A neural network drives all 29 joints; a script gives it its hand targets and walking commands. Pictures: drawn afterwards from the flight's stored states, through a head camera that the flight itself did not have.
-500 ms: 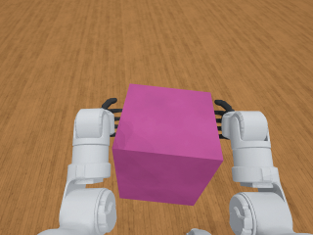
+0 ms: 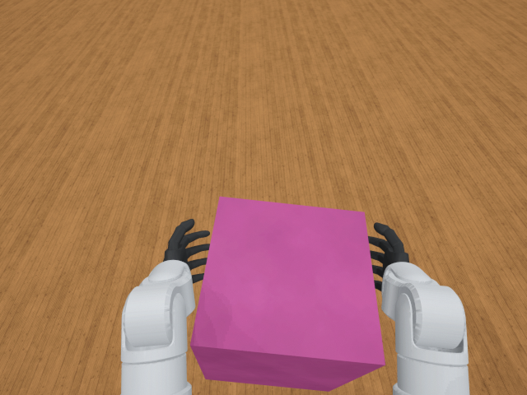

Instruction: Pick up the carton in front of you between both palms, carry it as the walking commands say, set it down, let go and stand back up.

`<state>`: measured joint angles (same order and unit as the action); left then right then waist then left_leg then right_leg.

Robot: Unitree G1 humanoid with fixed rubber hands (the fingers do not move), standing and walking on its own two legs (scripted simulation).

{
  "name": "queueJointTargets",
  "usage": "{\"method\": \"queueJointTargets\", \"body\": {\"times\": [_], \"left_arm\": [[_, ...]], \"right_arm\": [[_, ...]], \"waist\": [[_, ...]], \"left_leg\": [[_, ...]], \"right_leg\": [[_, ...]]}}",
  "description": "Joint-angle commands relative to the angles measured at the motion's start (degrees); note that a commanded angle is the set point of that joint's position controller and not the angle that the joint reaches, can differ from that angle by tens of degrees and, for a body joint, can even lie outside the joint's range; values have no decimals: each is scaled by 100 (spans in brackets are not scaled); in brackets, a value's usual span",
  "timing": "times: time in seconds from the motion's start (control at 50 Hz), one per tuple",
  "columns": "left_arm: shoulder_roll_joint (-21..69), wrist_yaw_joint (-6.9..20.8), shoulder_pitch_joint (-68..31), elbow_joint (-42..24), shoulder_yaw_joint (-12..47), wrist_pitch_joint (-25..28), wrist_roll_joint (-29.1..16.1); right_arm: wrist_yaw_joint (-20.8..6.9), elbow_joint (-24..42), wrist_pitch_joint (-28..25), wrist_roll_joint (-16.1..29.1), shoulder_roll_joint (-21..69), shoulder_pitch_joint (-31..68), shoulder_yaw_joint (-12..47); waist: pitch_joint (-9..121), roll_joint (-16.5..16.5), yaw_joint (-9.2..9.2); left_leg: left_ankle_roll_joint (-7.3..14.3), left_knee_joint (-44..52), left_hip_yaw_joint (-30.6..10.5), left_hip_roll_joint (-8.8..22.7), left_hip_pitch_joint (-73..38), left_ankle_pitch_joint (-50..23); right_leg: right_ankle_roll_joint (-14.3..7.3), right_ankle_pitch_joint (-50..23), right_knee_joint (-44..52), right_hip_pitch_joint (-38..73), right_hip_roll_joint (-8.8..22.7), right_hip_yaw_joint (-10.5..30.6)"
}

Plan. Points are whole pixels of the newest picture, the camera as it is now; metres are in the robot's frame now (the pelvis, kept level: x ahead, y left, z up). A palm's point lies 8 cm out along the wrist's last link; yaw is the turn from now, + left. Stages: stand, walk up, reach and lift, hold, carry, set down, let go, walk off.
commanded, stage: carry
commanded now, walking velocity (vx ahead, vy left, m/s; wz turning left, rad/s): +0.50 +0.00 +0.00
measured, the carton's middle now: (278, 302) +0.27 +0.01 -0.01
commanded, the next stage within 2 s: none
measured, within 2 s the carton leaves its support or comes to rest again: neither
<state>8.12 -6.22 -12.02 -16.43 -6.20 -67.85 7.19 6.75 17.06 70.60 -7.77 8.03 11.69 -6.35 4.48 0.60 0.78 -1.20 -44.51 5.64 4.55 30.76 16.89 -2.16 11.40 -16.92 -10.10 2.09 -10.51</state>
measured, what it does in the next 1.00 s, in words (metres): walks ahead: left foot, then right foot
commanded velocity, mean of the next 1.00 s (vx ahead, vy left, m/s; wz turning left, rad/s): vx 0.48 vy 0.00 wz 0.00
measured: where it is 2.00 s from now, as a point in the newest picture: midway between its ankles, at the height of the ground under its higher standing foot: (284, 254)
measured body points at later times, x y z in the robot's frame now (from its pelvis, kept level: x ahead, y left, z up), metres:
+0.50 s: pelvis +0.30 +0.04 +0.00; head +0.29 +0.05 +0.45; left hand +0.59 +0.17 +0.08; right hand +0.57 -0.13 +0.08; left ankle +0.26 +0.13 -0.75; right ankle +0.40 -0.12 -0.70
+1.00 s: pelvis +0.62 -0.02 +0.00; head +0.62 -0.03 +0.45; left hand +0.90 +0.13 +0.08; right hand +0.90 -0.17 +0.07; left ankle +0.73 +0.13 -0.70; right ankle +0.55 -0.10 -0.75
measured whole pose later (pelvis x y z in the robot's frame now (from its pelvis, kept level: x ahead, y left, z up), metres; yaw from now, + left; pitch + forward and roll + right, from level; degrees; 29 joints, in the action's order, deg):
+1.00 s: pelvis +0.62 -0.02 +0.00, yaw +0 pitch +4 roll +1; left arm 7.8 -6.7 -10.0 -18.5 -5.6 -67.7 6.6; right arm 7.5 18.8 70.6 -8.1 7.9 10.6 -4.5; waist 5.0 0.8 0.9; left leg -1.1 -40.3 6.7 6.7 34.9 7.5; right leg -1.5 12.9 -14.0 -5.4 2.5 -12.6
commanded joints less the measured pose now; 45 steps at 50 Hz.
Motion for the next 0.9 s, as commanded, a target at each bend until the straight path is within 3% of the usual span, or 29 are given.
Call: {"method": "queueJointTargets", "body": {"times": [0.0,0.06,0.12,0.16,0.18,0.2,0.22,0.24,0.28,0.32,0.38,0.46,0.58,0.62,0.64,0.66,0.68,0.7,0.72,0.74,0.76,0.78,0.8,0.88], "left_arm": [[5551,1660,-2350,-337,3940,-161,-2518],[5276,1660,-2229,-207,3892,-273,-2421],[5115,1655,-2304,2,3848,-372,-2353],[5050,1647,-2384,137,3862,-429,-2334],[4981,1641,-2450,189,3858,-464,-2338],[5047,1641,-2756,51,3938,-518,-2401],[5130,1663,-2890,140,3979,-510,-2439],[5344,1685,-2919,224,4004,-456,-2494],[5664,1692,-2920,190,4032,-300,-2519],[5866,1653,-2885,124,4098,-183,-2472],[5948,1566,-2582,44,4092,-60,-2384],[5747,1498,-2373,-168,4104,-45,-2325],[5277,1546,-2293,-183,4023,-284,-2390],[5211,1584,-2275,-85,3949,-343,-2384],[5184,1602,-2223,13,3902,-362,-2378],[5156,1621,-2127,137,3843,-372,-2351],[5106,1640,-2086,369,3728,-321,-2251],[5257,1650,-2080,414,3741,-291,-2301],[5434,1667,-2247,230,3784,-254,-2387],[5650,1681,-2336,154,3842,-204,-2445],[5802,1696,-2500,16,3899,-147,-2498],[5891,1708,-2587,-92,3957,-103,-2540],[5934,1718,-2627,-152,3985,-68,-2574],[5790,1757,-2443,-376,4037,-36,-2680]], "right_arm": [[-1542,585,-131,2497,5514,2844,4156],[-1578,436,6,2485,5251,2717,4083],[-1627,205,112,2471,5072,2731,3975],[-1648,-24,155,2449,4978,2651,3871],[-1656,-144,159,2403,4914,2609,3810],[-1671,-321,107,2333,4957,2663,3739],[-1677,-381,83,2411,5119,2674,3748],[-1687,-243,45,2504,5288,2826,3784],[-1726,-71,-62,2615,5657,3080,3908],[-1757,89,-166,2729,5817,3257,4026],[-1793,236,-223,2797,5761,3056,4092],[-1781,458,-213,2777,5497,2877,4110],[-1683,319,-25,2531,5091,2556,3954],[-1670,255,29,2487,5058,2645,3952],[-1660,229,57,2477,5050,2637,3960],[-1653,216,81,2475,4959,2686,3955],[-1651,364,149,2555,5038,2957,4071],[-1677,316,146,2581,5082,3039,4091],[-1694,239,89,2603,5301,3079,4133],[-1709,275,21,2645,5451,3130,4134],[-1707,324,-44,2659,5586,3165,4159],[-1688,396,-105,2645,5651,3155,4195],[-1659,426,-152,2634,5748,3153,4233],[-1536,498,-263,2499,5791,2756,4238]], "waist": [[1492,-957,22],[1089,-937,33],[754,-871,-1],[1066,-492,-126],[1299,143,-247],[1720,1717,-322],[1620,1740,-260],[1675,1226,-235],[1707,292,-203],[1661,447,-158],[1554,692,-162],[1292,644,-178],[838,836,-211],[920,754,-135],[1177,508,-76],[1523,42,61],[1990,-1629,125],[1804,-2016,113],[1836,-1497,61],[1899,-939,59],[1823,-482,23],[1797,-423,-9],[1814,-582,-16],[1534,-818,-5]], "left_leg": [[-35,920,244,20,63,-789],[18,1403,471,-68,-214,-1332],[131,1764,688,-91,-717,-1286],[208,1835,991,-368,-2209,-726],[368,2165,-191,364,-3194,-79],[1178,2894,-2694,1671,-4224,579],[1417,3264,-3471,1967,-4326,-246],[1356,3078,-2976,1906,-4142,-743],[1049,3096,-2127,1719,-3485,-734],[856,3440,-1401,1497,-2913,-215],[896,3770,-854,1344,-2906,-70],[862,3735,-342,1159,-3257,-831],[651,3292,163,1013,-3463,-1786],[512,2539,420,900,-3296,-2231],[368,1646,701,673,-2884,-2536],[180,442,750,518,-2024,-1937],[-148,-1363,675,-124,-354,-645],[-75,-2196,122,-455,831,1086],[103,-2746,-328,-94,1076,1089],[203,-2789,-474,108,1059,874],[237,-2472,-543,291,957,505],[221,-2077,-561,406,706,186],[195,-1797,-436,375,511,-35],[11,-557,-68,306,641,-566]], "right_leg": [[-550,-1316,624,1278,1297,771],[-395,-1248,580,1015,1209,527],[-260,-894,218,760,1199,416],[-42,-1412,-1147,117,823,-53],[209,-980,-2373,-793,510,-227],[480,432,-4179,-2206,-77,-135],[373,1800,-4995,-3051,-162,493],[222,1758,-5416,-3173,164,851],[101,1100,-5072,-2961,562,1059],[149,601,-4362,-2516,604,926],[299,187,-3365,-2513,556,634],[361,-532,-2093,-2591,459,325],[207,-930,-1074,-2041,287,-51],[121,-657,-733,-1196,82,-350],[82,-318,-696,-196,-115,-550],[11,65,-643,993,474,234],[-713,777,-3,2229,1890,2889],[-1020,-20,435,2566,2229,3860],[-969,-674,243,2487,2169,3285],[-855,-1117,111,2220,2043,2846],[-678,-1071,176,1838,1944,2429],[-525,-846,362,1500,1832,2046],[-453,-672,488,1332,1730,1720],[-556,-470,869,1313,1540,1084]]}}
